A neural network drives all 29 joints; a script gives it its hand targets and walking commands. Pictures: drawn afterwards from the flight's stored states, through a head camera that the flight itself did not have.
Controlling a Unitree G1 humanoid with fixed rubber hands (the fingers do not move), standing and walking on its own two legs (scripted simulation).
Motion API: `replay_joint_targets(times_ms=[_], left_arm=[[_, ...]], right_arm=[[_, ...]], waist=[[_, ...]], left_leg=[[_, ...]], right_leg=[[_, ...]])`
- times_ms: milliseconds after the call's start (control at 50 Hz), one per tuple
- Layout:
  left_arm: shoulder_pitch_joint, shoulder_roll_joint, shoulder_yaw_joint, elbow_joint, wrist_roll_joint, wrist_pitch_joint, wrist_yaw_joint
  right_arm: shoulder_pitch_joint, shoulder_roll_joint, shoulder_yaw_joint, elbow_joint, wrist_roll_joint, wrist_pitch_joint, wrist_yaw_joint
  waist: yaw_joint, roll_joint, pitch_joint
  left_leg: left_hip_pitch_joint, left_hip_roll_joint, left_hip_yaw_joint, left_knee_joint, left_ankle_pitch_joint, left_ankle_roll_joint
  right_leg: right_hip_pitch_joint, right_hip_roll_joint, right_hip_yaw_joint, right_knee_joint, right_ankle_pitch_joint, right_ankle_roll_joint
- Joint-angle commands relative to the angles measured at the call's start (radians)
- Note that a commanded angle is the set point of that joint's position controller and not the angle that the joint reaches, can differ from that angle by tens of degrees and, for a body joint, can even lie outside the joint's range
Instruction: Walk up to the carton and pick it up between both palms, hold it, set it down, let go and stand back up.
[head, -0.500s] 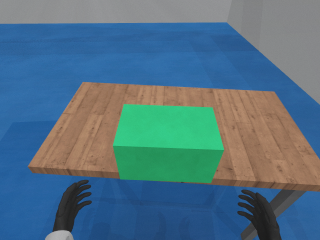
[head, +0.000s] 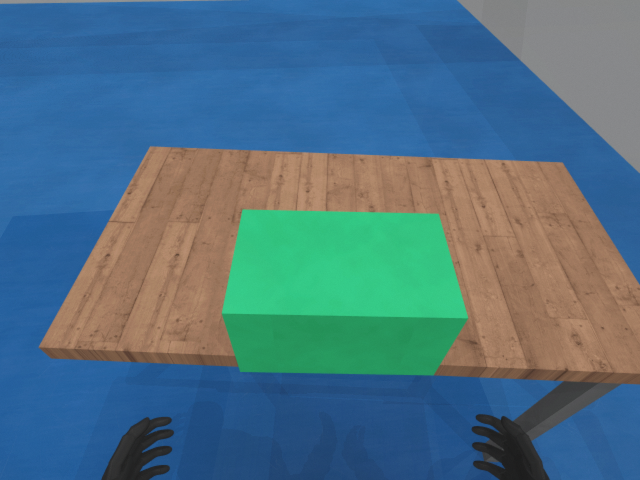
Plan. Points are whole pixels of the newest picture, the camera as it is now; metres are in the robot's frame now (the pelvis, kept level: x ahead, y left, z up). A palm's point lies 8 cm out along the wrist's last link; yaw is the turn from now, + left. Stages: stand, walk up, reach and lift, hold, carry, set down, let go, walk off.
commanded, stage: set down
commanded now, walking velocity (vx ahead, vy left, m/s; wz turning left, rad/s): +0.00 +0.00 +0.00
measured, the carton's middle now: (338, 293) +0.39 -0.02 +0.00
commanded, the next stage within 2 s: let go in 0.54 s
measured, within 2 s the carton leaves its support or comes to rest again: neither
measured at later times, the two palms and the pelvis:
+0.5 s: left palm out of the picture +0.13 +0.22 -0.08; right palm out of the picture +0.12 -0.22 -0.08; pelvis -0.01 +0.01 +0.00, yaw -2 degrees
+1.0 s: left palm out of the picture +0.14 +0.21 -0.09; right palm out of the picture +0.11 -0.24 -0.09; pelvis -0.02 -0.01 +0.00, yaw -2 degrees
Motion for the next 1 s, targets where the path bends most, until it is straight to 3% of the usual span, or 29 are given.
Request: replay_joint_targets(times_ms=[0,160,380,580,700,940,960,980], left_arm=[[-0.063,0.120,0.064,-0.161,0.030,-0.055,0.010],[-0.051,0.043,0.055,-0.091,0.099,0.033,0.005],[-0.165,0.009,0.050,-0.025,0.149,0.124,0.028],[-0.258,0.028,0.056,0.065,0.158,0.178,0.015],[-0.248,0.037,0.058,0.064,0.156,0.163,0.007],[-0.261,0.043,0.068,0.065,0.159,0.187,0.008],[-0.249,-0.008,0.044,0.050,0.145,0.187,0.005],[-0.251,0.008,0.048,0.057,0.153,0.193,0.001]], right_arm=[[-0.056,-0.151,-0.059,-0.059,-0.006,-0.109,0.001],[-0.083,-0.163,-0.047,0.107,-0.035,-0.133,0.019],[-0.168,-0.134,-0.052,0.167,-0.118,-0.085,0.037],[-0.215,-0.102,-0.053,0.263,-0.180,-0.088,0.012],[-0.219,-0.099,-0.053,0.275,-0.179,-0.113,0.003],[-0.219,-0.084,-0.040,0.249,-0.177,-0.094,0.008],[-0.224,-0.129,-0.061,0.271,-0.162,-0.102,0.013],[-0.218,-0.126,-0.055,0.272,-0.159,-0.107,0.012]], waist=[[-0.006,0.026,-0.171],[-0.001,0.011,-0.099],[0.018,0.032,-0.052],[0.002,0.004,-0.091],[0.000,-0.001,-0.117],[0.004,-0.011,-0.082],[0.038,-0.003,-0.148],[0.021,0.004,-0.134]], left_leg=[[-0.152,0.009,-0.024,-0.058,0.454,-0.066],[-0.087,0.017,-0.016,-0.080,0.511,-0.069],[-0.179,0.034,0.025,-0.114,0.290,-0.050],[-0.233,0.037,0.048,-0.076,0.191,-0.022],[-0.237,0.033,0.053,-0.072,0.226,-0.021],[-0.262,0.027,0.056,-0.084,0.145,-0.005],[-0.297,0.011,0.044,-0.029,0.143,-0.038],[-0.297,0.013,0.046,-0.023,0.134,-0.040]], right_leg=[[0.306,-0.020,0.110,0.017,0.343,-0.018],[0.273,-0.002,0.091,-0.035,0.286,-0.030],[0.249,-0.018,0.083,-0.021,0.124,-0.033],[0.253,-0.027,0.083,0.038,0.123,-0.020],[0.285,-0.022,0.082,0.047,0.179,-0.017],[0.276,-0.043,0.102,0.029,0.102,-0.015],[0.294,-0.052,0.097,0.077,0.076,-0.013],[0.274,-0.054,0.099,0.078,0.074,-0.018]])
